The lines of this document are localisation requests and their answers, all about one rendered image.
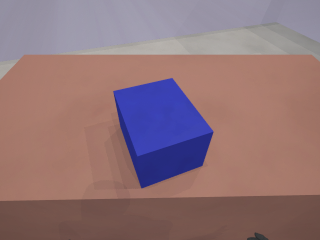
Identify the pedestal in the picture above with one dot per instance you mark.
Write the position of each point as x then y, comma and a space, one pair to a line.
66, 172

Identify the carton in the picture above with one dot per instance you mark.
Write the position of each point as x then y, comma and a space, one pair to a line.
164, 133

